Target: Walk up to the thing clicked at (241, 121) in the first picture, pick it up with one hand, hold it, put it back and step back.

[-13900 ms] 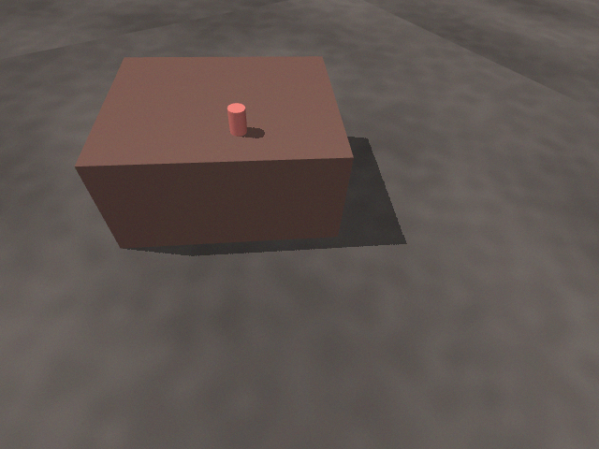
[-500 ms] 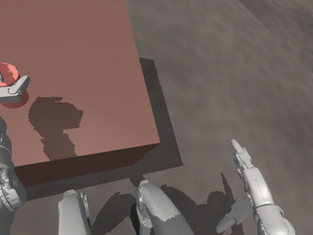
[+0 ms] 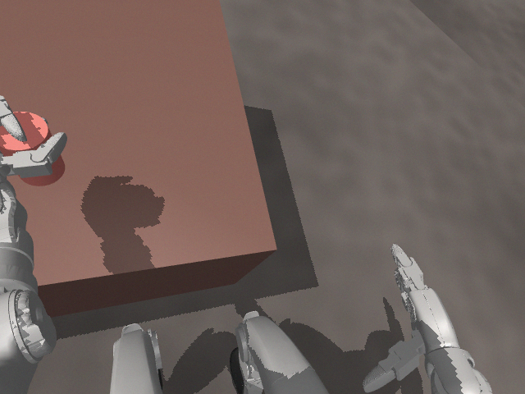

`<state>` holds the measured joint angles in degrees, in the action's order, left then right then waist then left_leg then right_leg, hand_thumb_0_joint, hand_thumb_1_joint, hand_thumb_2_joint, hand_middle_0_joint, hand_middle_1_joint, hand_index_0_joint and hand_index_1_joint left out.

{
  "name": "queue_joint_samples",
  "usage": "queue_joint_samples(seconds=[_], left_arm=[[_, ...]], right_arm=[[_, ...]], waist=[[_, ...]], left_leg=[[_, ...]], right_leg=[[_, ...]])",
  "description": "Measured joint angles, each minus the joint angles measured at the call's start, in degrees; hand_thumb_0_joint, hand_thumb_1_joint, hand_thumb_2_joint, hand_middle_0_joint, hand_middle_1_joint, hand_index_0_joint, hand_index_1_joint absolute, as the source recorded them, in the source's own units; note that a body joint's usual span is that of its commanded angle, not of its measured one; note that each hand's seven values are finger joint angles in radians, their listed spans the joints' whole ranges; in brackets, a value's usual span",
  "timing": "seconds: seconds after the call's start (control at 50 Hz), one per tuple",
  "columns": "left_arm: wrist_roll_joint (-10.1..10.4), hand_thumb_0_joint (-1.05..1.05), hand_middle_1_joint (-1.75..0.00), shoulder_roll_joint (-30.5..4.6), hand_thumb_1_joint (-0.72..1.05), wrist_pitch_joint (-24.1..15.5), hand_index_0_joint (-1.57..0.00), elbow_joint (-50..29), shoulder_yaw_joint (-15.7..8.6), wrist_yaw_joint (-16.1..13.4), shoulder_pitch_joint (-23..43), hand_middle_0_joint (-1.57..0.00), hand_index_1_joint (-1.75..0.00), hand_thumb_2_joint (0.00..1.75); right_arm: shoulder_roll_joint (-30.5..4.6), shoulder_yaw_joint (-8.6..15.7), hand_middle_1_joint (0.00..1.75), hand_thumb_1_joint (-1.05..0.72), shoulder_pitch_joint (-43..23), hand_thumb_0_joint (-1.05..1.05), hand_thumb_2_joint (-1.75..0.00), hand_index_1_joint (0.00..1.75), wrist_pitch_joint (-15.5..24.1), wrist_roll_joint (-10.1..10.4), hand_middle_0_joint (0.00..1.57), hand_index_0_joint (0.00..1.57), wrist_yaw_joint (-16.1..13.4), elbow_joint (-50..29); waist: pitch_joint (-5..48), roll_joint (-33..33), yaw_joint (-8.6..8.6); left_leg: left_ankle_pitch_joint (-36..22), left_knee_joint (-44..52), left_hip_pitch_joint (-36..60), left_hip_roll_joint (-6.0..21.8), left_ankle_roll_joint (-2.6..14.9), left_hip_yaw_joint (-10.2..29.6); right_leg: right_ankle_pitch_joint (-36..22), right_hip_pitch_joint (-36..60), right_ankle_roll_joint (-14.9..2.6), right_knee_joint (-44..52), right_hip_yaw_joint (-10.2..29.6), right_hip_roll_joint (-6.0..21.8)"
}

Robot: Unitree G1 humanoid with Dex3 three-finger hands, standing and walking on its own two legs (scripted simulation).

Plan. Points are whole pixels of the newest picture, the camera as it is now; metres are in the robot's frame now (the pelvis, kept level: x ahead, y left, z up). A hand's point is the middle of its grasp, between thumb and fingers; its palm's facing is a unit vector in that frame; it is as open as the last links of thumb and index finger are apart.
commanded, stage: lift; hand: left
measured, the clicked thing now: (32, 151) +0.50 +0.24 -0.04
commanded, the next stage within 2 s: hold in 1.18 s
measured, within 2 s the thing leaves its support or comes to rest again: neither
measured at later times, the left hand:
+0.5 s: hand (23, 155) +0.42 +0.20 +0.07, palm faces +0.24 -0.97 -0.02, open 5.4 cm
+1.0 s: hand (30, 179) +0.37 +0.18 +0.11, palm faces +0.23 -0.97 +0.00, open 5.5 cm
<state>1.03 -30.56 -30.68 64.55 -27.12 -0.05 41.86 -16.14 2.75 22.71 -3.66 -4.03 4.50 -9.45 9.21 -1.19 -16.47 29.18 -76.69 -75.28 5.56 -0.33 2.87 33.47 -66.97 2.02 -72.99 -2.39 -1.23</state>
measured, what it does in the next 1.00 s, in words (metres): rises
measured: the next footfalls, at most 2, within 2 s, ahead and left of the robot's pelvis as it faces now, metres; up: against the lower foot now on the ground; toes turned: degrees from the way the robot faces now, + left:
none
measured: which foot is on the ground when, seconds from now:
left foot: down 0.00-1.00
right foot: down 0.00-1.00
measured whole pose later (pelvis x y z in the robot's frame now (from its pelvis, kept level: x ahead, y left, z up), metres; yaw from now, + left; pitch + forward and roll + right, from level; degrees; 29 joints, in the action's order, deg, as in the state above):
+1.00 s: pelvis +0.01 -0.01 +0.07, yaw +2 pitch +13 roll -1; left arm 7.4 -11.0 -21.4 30.3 -12.1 -2.0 13.4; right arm -13.4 4.5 23.8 -6.1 -0.6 -0.2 3.9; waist 6.4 -0.6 -3.7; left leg 23.3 -56.1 -45.6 3.6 -0.9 -1.2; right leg 28.7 -40.3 1.7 -56.2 0.4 1.0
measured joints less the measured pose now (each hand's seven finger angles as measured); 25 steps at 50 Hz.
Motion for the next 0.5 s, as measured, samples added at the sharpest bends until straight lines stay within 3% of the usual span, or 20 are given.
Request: queue_joint_samples(seconds=[0.22,0.5], left_arm=[[1.7,-0.01,-0.95,5.7,-0.16,2.0,-1.4,-7.6,2.8,-0.4,-6.3,-0.78,-1.48,0.99],[4.3,-0.01,-0.95,14.1,-0.16,5.6,-1.4,-20.5,9.3,-1.0,-17.5,-0.78,-1.47,0.99]], right_arm=[[1.2,-0.1,0.05,0.51,0.4,-0.01,-0.06,0.05,-0.7,0.5,0.06,0.06,-0.7,3.5],[2.2,0.4,0.05,0.52,1.4,-0.01,-0.05,0.05,-1.7,2.2,0.06,0.06,-2.4,7.5]], waist=[[0.3,0.7,3.35],[-0.3,1.1,8.93]], left_leg=[[-0.6,4.4,6.7,-0.1,-0.32,-0.6],[-2.7,12.2,18.3,-1.0,-0.36,-2.3]], right_leg=[[-0.7,6.3,-0.24,4.2,0.3,0.1],[-2.3,16.9,-0.21,10.6,1.4,1.2]])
